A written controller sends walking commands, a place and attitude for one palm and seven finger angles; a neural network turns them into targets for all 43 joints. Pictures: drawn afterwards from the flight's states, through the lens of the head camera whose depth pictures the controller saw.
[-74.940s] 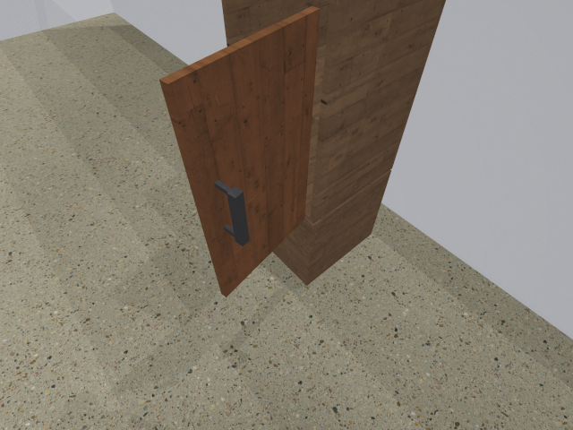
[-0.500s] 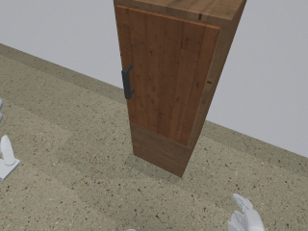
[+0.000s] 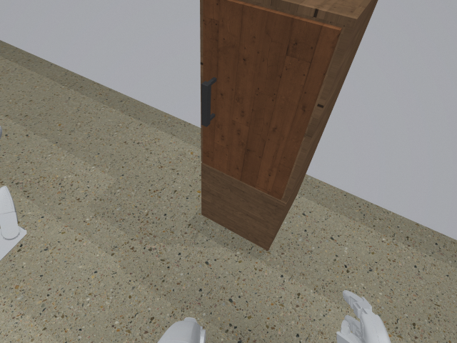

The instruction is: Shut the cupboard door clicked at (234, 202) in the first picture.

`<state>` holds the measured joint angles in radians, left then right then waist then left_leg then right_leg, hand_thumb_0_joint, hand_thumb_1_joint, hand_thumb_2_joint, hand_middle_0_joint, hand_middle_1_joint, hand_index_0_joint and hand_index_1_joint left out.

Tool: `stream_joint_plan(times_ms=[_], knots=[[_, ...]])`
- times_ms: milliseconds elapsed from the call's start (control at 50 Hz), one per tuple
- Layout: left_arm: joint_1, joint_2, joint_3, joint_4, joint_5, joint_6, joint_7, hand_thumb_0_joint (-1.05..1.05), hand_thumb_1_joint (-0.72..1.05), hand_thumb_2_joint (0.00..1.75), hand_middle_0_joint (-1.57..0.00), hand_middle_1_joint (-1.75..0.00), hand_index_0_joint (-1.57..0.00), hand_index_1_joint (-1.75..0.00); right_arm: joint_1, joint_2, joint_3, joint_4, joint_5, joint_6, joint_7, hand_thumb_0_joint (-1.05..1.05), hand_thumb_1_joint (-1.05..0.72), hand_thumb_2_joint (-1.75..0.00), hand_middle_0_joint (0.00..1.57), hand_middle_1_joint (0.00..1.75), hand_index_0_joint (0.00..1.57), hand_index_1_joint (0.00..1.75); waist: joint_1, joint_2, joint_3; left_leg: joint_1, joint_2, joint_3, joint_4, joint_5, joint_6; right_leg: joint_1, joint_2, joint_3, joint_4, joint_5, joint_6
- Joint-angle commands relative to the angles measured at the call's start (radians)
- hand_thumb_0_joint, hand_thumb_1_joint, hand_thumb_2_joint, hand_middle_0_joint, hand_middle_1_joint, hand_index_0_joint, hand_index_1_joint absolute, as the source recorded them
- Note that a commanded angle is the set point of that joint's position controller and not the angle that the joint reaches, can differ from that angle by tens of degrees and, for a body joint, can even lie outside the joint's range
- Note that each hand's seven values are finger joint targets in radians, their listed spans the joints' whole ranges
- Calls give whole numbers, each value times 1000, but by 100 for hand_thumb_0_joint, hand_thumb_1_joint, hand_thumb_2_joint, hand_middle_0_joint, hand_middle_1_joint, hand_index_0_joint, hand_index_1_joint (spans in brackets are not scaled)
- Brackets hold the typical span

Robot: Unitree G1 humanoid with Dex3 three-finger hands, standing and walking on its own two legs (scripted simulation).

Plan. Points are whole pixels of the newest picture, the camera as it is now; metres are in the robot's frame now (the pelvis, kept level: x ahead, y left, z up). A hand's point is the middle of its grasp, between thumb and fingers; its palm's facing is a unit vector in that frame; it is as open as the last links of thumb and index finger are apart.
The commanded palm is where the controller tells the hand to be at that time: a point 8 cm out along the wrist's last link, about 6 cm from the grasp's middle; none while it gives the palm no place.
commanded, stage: step back with the hand held close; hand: left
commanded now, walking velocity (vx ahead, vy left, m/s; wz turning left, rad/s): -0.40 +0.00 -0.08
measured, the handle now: (209, 102) +0.77 +0.12 -0.01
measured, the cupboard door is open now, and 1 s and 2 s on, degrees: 0 0 0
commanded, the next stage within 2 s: stop stepping back and stand still in 0.02 s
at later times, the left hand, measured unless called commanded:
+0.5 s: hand out of the picture +0.13 +0.28 +0.19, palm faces +0.39 -0.83 -0.40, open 7.4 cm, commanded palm +0.07 +0.32 +0.20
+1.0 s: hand out of the picture +0.13 +0.28 +0.14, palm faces +0.36 -0.84 -0.41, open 7.4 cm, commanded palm none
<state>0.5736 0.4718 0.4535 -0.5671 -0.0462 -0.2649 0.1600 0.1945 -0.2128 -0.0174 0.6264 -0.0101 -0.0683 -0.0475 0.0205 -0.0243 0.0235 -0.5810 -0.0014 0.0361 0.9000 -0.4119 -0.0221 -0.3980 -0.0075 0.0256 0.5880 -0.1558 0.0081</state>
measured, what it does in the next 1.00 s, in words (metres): walks backwards: left foot, then right foot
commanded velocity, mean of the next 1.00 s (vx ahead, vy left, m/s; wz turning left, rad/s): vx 0.05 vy -0.03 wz -0.01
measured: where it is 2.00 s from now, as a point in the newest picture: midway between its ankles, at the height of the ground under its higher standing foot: outside the picture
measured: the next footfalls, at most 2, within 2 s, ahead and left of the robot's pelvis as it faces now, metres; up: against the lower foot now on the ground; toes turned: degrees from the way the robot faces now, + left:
left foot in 0.06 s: +0.12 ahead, +0.11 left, +0.00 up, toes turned +1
right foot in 0.34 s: -0.12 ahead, -0.08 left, +0.00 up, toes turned -5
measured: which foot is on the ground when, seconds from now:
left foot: up 0.00-0.04, down 0.06-0.34, up 0.36-0.46, down 0.48-1.00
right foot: down 0.00-0.06, up 0.08-0.32, down 0.34-1.00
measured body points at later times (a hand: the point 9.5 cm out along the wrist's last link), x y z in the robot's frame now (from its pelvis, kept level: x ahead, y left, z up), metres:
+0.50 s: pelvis -0.09 +0.03 +0.01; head -0.12 +0.05 +0.46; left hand +0.10 +0.33 +0.21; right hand +0.01 -0.22 -0.08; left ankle -0.01 +0.12 -0.72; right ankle -0.16 -0.08 -0.72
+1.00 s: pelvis -0.10 +0.02 +0.01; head -0.12 +0.02 +0.46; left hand +0.10 +0.32 +0.17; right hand +0.03 -0.23 -0.08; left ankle -0.01 +0.12 -0.72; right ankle -0.16 -0.07 -0.72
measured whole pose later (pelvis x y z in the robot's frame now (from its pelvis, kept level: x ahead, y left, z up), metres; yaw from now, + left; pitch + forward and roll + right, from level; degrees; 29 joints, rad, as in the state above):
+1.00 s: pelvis -0.10 +0.02 +0.01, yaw -4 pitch -1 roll -1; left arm 0.43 0.37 0.33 -0.25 -0.03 -0.17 0.13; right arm 0.24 -0.23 0.01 0.70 0.01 -0.12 -0.04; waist 0.00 0.03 -0.05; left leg -0.37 0.00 0.01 0.53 -0.15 0.02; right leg -0.14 0.04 -0.03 0.50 -0.35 -0.03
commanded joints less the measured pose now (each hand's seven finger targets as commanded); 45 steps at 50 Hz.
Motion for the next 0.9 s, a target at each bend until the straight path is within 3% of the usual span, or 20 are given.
stream_joint_plan(times_ms=[0,20,40,60,80,120,160,240,260,300,320,360,420,460,500,540,620,680,740,880], knots=[[-222,127,60,-76,5,-3,35,0,90,90,-20,-30,-20,-30,-24,-107,-15,-111,3,-31,-38,0,-90,-90,20,30,20,30,-57,-79,18,269,30,-51,-346,-34,16,-226,-142,131,-188,-287,-61],[-257,130,55,-120,1,-19,32,0,90,90,-20,-30,-20,-30,-38,-150,-25,-118,5,-47,-50,0,-90,-90,20,30,20,30,-53,155,35,181,128,-174,-550,-59,69,-177,-35,68,18,-267,-19],[-297,153,86,-167,15,-40,39,0,90,90,-20,-30,-20,-30,-92,-175,-38,-144,3,-69,-68,0,-90,-90,20,30,20,30,-33,379,33,-41,354,-419,-697,-85,159,-15,57,-20,292,-242,28],[-289,162,117,-163,7,-54,37,0,90,90,-20,-30,-20,-30,-75,-111,-44,-119,-7,-87,-67,0,-90,-90,20,30,20,30,-24,296,-89,-5,376,-393,-701,-95,181,28,83,23,488,-315,16],[-243,150,101,-168,-1,-69,22,0,90,90,-20,-30,-20,-30,-67,-136,-64,-128,7,-105,-46,0,-90,-90,20,30,20,30,-33,278,-167,5,368,-358,-704,-207,164,84,106,25,580,-356,13],[-165,128,118,-236,-18,-53,9,0,90,90,-20,-30,-20,-30,-54,-135,-68,-133,-2,-112,-17,0,-90,-90,20,30,20,30,-27,269,-164,49,336,-322,-671,-177,172,47,86,15,583,-332,16],[-112,113,103,-313,-22,-48,9,0,90,90,-20,-30,-20,-30,-70,-121,-53,-153,6,-125,3,0,-90,-90,20,30,20,30,-16,287,-181,154,285,-254,-671,-187,130,41,78,-49,437,-347,14],[-22,153,139,-260,-36,5,17,0,90,90,-20,-30,-20,-30,-34,-108,-27,-153,-3,-108,3,0,-90,-90,20,30,20,30,-24,323,-161,162,177,-149,-706,-270,19,280,124,-150,-72,-371,-30],[-9,144,121,-251,-36,13,13,0,90,90,-20,-30,-20,-30,-19,-97,-21,-148,-6,-97,1,0,-90,-90,20,30,20,30,-29,261,-162,183,122,-102,-640,-196,-12,311,93,-127,-205,-348,-57],[-36,200,164,-198,-38,21,17,0,90,90,-20,-30,-20,-30,-7,-89,-20,-133,-13,-63,-1,0,-90,-90,20,30,20,30,-44,22,-133,270,48,1,-229,41,-28,111,-174,180,-385,-330,-179],[-93,237,184,-200,-45,13,29,0,90,90,-20,-30,-20,-30,-5,-100,-13,-115,-19,-55,-9,0,-90,-90,20,30,20,30,-47,-21,-136,296,61,-13,-125,139,-17,43,-270,214,-397,-231,-215],[-71,123,88,-61,-47,66,34,0,90,90,-20,-30,-20,-30,-14,-102,-24,-102,9,-49,-24,0,-90,-90,20,30,20,30,-46,-127,-92,257,36,-66,-99,127,-8,30,-225,206,-337,-353,-198],[-126,130,70,-26,-25,71,38,0,90,90,-20,-30,-20,-30,-36,-119,-10,-102,17,-48,-41,0,-90,-90,20,30,20,30,-58,-21,-5,325,61,-60,-357,144,29,18,-132,64,-243,-267,-101],[-156,138,67,-38,-19,65,29,0,90,90,-20,-30,-20,-30,-53,-144,-18,-120,21,-61,-56,0,-90,-90,20,30,20,30,-49,65,12,323,118,-153,-473,150,58,59,-41,3,-146,-175,-46],[-119,134,70,-72,-25,50,22,0,90,90,-20,-30,-20,-30,-55,-124,-2,-119,13,-68,-54,0,-90,-90,20,30,20,30,-50,207,-10,259,182,-333,-717,-214,61,108,43,-58,-53,-294,-20],[-170,171,92,-170,-12,34,21,0,90,90,-20,-30,-20,-30,-77,-128,-5,-131,2,-81,-58,0,-90,-90,20,30,20,30,-32,282,-4,181,206,-370,-831,-345,37,172,73,-65,-7,-309,-23],[-20,144,97,-173,-12,34,26,0,90,90,-20,-30,-20,-30,-42,-116,-17,-139,2,-90,-38,0,-90,-90,20,30,20,30,-32,205,-111,197,106,-147,-673,-137,17,306,44,-56,-186,-247,-49],[29,141,116,-137,-22,38,28,0,90,90,-20,-30,-20,-30,-33,-107,-22,-141,0,-71,-30,0,-90,-90,20,30,20,30,-41,63,-104,268,59,-75,-473,42,13,177,-60,67,-292,-309,-93],[-19,127,103,-86,-27,43,34,0,90,90,-20,-30,-20,-30,-27,-115,-28,-123,5,-57,-31,0,-90,-90,20,30,20,30,-50,19,-62,352,55,-64,-345,144,16,31,-128,158,-337,-305,-117],[-187,97,19,-29,-6,34,18,0,90,90,-20,-30,-20,-30,-59,-118,-6,-129,13,-70,-50,0,-90,-90,20,30,20,30,-46,108,40,339,113,-168,-536,38,49,32,-12,33,-255,-273,-33]])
